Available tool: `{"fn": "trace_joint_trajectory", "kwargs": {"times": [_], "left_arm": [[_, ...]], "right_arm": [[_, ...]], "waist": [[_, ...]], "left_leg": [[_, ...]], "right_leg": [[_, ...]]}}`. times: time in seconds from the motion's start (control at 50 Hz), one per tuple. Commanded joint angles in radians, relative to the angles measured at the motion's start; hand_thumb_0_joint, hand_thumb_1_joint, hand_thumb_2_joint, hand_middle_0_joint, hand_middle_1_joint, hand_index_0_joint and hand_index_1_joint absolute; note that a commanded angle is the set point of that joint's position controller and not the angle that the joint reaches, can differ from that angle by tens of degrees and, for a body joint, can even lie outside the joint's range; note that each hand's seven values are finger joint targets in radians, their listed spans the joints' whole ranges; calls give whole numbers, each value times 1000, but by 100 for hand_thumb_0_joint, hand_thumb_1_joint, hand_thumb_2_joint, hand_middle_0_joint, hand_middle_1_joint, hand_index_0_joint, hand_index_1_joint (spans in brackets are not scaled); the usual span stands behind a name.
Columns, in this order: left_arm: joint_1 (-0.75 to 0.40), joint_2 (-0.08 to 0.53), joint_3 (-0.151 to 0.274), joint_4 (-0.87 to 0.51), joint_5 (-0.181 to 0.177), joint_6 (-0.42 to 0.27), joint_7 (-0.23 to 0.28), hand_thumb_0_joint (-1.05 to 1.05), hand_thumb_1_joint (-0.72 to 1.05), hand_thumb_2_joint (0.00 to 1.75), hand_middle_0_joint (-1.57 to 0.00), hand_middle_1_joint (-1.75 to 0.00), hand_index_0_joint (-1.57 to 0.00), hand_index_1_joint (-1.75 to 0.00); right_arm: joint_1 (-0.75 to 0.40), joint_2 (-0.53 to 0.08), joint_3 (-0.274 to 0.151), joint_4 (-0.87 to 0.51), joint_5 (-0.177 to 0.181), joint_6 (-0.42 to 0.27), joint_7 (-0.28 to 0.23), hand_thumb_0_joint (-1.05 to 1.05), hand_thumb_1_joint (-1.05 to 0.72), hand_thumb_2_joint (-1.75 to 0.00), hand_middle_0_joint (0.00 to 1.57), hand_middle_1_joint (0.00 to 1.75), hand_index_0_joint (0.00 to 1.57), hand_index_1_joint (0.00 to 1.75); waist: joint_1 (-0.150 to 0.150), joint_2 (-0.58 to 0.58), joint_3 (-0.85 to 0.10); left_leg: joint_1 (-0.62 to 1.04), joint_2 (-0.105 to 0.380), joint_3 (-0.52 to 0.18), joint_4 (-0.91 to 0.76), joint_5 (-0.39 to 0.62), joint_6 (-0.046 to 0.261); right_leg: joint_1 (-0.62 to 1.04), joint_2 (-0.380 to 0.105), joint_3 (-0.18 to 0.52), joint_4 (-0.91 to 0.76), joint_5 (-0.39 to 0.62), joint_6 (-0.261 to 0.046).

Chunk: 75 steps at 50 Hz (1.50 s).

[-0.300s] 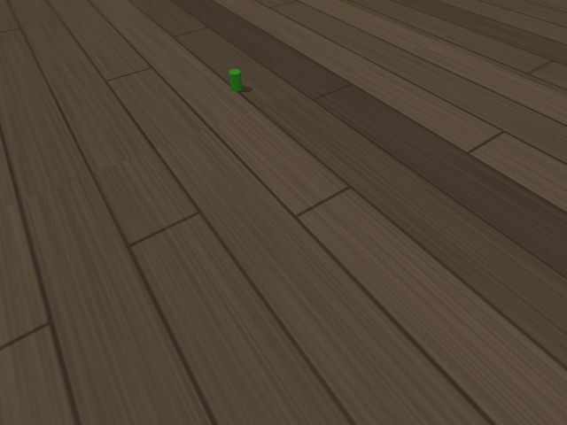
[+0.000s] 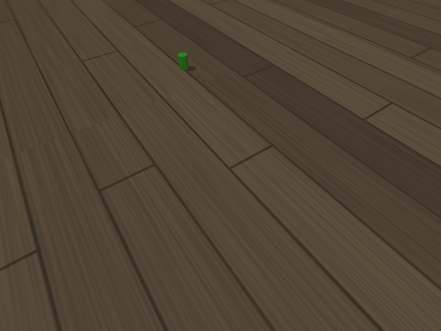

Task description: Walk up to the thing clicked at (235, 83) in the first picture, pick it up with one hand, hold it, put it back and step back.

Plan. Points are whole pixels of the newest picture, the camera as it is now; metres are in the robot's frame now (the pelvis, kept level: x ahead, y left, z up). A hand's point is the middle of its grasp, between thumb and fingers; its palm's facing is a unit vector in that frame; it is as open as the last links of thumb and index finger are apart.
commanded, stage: stand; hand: left
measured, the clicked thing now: (183, 61) +2.31 +0.30 -0.72
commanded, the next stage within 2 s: walk up in 0.82 s
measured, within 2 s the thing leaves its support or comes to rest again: neither
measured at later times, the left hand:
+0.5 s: hand out of the picture +0.08 +0.25 -0.16, palm faces -0.03 -0.94 -0.34, open 7.4 cm
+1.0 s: hand out of the picture +0.09 +0.28 -0.15, palm faces +0.01 -0.93 -0.37, open 7.4 cm
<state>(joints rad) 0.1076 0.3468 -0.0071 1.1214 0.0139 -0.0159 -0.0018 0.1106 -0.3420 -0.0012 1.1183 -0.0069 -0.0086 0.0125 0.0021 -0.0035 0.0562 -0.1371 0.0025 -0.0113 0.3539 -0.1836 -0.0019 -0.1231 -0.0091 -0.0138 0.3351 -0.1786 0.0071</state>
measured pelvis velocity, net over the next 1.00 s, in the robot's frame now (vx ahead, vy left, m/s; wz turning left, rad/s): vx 0.03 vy -0.01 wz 0.01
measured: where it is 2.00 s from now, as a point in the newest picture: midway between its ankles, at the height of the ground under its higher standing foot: (213, 255)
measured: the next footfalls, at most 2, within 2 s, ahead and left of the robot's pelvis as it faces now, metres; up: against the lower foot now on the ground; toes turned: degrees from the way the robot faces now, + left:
left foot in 1.30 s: +0.32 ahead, +0.21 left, +0.00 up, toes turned +11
right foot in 1.78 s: +0.66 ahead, -0.08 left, +0.00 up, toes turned -3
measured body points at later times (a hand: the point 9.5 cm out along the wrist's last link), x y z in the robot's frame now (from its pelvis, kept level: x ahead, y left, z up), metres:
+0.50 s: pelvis +0.01 +0.00 +0.00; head +0.02 +0.00 +0.45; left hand +0.08 +0.30 -0.13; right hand +0.09 -0.29 -0.13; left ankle +0.01 +0.12 -0.75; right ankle +0.00 -0.12 -0.75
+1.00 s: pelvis +0.03 -0.01 -0.01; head +0.03 -0.01 +0.44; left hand +0.09 +0.33 -0.13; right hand +0.11 -0.33 -0.14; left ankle +0.01 +0.12 -0.75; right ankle +0.00 -0.13 -0.75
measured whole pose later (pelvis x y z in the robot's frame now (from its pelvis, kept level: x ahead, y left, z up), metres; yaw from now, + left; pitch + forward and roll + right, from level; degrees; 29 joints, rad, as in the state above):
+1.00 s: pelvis +0.03 -0.01 -0.01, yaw +1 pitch -1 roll -1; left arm 0.19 0.41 0.06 1.04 0.04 -0.06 -0.07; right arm 0.19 -0.41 -0.08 1.06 -0.03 -0.02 0.08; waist 0.02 0.03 0.00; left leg -0.22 0.02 -0.03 0.59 -0.38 0.03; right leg -0.18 -0.02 -0.07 0.52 -0.32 -0.01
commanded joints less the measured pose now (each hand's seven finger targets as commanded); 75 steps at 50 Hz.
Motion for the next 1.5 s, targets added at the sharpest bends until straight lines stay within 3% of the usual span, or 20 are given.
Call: {"fn": "trace_joint_trajectory", "kwargs": {"times": [0.0, 0.76, 0.78, 0.8, 0.82, 0.88, 0.92, 0.94, 0.96, 0.98, 1.0, 1.08, 1.18, 1.26, 1.28, 1.3, 1.32, 1.34, 1.4, 1.48], "left_arm": [[-38, 203, 41, -60, -2, -18, 9, 0, 90, 90, -20, -30, -20, -30], [-27, 210, 44, -55, -4, -16, 11, 0, 90, 90, -20, -30, -20, -30], [-26, 209, 45, -55, -4, -16, 11, 0, 90, 90, -20, -30, -20, -30], [25, 357, 119, -110, 12, -38, -31, 0, 90, 90, -20, -30, -20, -30], [-21, 322, 115, -124, 20, -39, -44, 0, 90, 90, -20, -30, -20, -30], [-38, 274, 116, -164, 21, -50, -62, 0, 90, 90, -20, -30, -20, -30], [79, 281, 124, -140, 19, -58, -63, 0, 90, 90, -20, -30, -20, -30], [208, 308, 137, -103, 21, -65, -56, 0, 90, 90, -20, -30, -20, -30], [318, 367, 159, -70, 34, -70, -49, 0, 90, 90, -20, -30, -20, -30], [260, 418, 170, -92, 31, -72, -45, 0, 90, 90, -20, -30, -20, -30], [134, 434, 167, -158, 29, -78, -42, 0, 90, 90, -20, -30, -20, -30], [44, 380, 141, -194, 18, -100, -39, 0, 90, 90, -20, -30, -20, -30], [53, 402, 138, -211, 12, -100, -51, 0, 90, 90, -20, -30, -20, -30], [61, 382, 123, -214, -4, -81, -56, 0, 90, 90, -20, -30, -20, -30], [106, 336, 104, -217, -3, -74, -56, 0, 90, 90, -20, -30, -20, -30], [152, 257, 80, -228, -10, -73, -55, 0, 90, 90, -20, -30, -20, -30], [141, 246, 74, -267, -20, -80, -51, 0, 90, 90, -20, -30, -20, -30], [112, 355, 85, -262, -14, -79, -43, 0, 90, 90, -20, -30, -20, -30], [95, 338, 96, -213, -40, -84, -59, 0, 90, 90, -20, -30, -20, -30], [172, 310, 107, -200, -22, -51, -94, 0, 90, 90, -20, -30, -20, -30]], "right_arm": [[-38, -213, -37, -59, 0, -26, -20, 0, -90, -90, 20, 30, 20, 30], [-29, -212, -32, -57, 0, -26, -23, 0, -90, -90, 20, 30, 20, 30], [-30, -215, -32, -57, -1, -25, -24, 0, -90, -90, 20, 30, 20, 30], [21, -342, -118, -115, -13, -46, 14, 0, -90, -90, 20, 30, 20, 30], [-26, -345, -122, -118, -24, -46, 31, 0, -90, -90, 20, 30, 20, 30], [-35, -323, -131, -158, -21, -53, 48, 0, -90, -90, 20, 30, 20, 30], [-85, -307, -138, -179, -21, -60, 54, 0, -90, -90, 20, 30, 20, 30], [-134, -278, -130, -204, -20, -60, 58, 0, -90, -90, 20, 30, 20, 30], [-217, -232, -115, -249, -19, -60, 60, 0, -90, -90, 20, 30, 20, 30], [-251, -207, -104, -269, -23, -57, 54, 0, -90, -90, 20, 30, 20, 30], [-222, -263, -108, -268, -26, -57, 50, 0, -90, -90, 20, 30, 20, 30], [-126, -297, -123, -223, -9, -66, 86, 0, -90, -90, 20, 30, 20, 30], [-116, -266, -123, -246, -4, -53, 118, 0, -90, -90, 20, 30, 20, 30], [117, -293, -155, -188, -21, -46, 94, 0, -90, -90, 20, 30, 20, 30], [260, -341, -177, -151, -34, -50, 78, 0, -90, -90, 20, 30, 20, 30], [402, -413, -205, -135, -51, -57, 58, 0, -90, -90, 20, 30, 20, 30], [374, -504, -208, -178, -29, -67, 48, 0, -90, -90, 20, 30, 20, 30], [265, -532, -220, -213, 5, -68, 51, 0, -90, -90, 20, 30, 20, 30], [107, -397, -163, -244, 2, -89, 35, 0, -90, -90, 20, 30, 20, 30], [44, -344, -139, -279, 13, -113, 44, 0, -90, -90, 20, 30, 20, 30]], "waist": [[0, 21, -84], [-1, 2, -84], [-1, 6, -84], [4, 13, -210], [10, 68, -95], [13, 80, 14], [81, 75, -54], [142, 21, -112], [204, -121, -96], [187, -221, 8], [133, -119, 70], [37, -73, 135], [30, -111, 43], [-84, -27, -82], [-149, 105, -168], [-202, 298, -231], [-175, 382, -241], [-142, 274, -208], [-36, 86, -32], [35, 136, 23]], "left_leg": [[1, 119, -98, -66, 112, 27], [28, 121, -100, -69, 183, 28], [27, 118, -95, -69, 169, 28], [8, 110, -141, 10, -460, 112], [-102, 129, -187, -13, -571, 124], [-148, 204, -276, -46, -555, 168], [-166, 182, -221, 6, -439, 145], [-291, 112, -125, 120, -390, 91], [-608, -10, 16, 341, -329, 18], [-783, -11, 7, 540, -322, 18], [-749, 60, -88, 599, -275, 12], [-600, 141, -97, 498, -231, 11], [-286, 108, 36, 276, 1, 10], [149, 21, 163, 236, 53, 39], [345, -9, 147, 229, -77, 71], [503, 130, -104, 138, -327, 121], [465, 391, -663, -110, -582, 206], [382, 466, -787, -205, -615, 294], [42, 301, -301, -132, -319, 178], [-139, 268, -118, -226, -324, 170]], "right_leg": [[24, -120, 94, -51, 98, -33], [46, -127, 80, -52, 147, -28], [44, -128, 84, -55, 143, -28], [43, -89, 51, 70, -418, -66], [-91, -101, 68, 135, -503, -75], [-231, -94, 44, 191, -409, -73], [-41, -80, -11, 131, -258, -70], [171, -98, 21, 46, -296, -86], [410, -217, 248, -118, -489, -149], [369, -407, 503, -264, -615, -209], [245, -484, 559, -290, -627, -251], [144, -355, 263, -286, -438, -223], [15, -224, -28, -210, -218, -162], [-172, -191, -135, 136, 116, -143], [-270, -131, -169, 428, 173, -121], [-480, -36, -148, 754, -108, -82], [-619, 76, -5, 915, -409, -67], [-611, -14, 109, 967, -339, -87], [-499, -119, 137, 840, -134, -65], [-396, -143, 59, 647, -33, -3]]}}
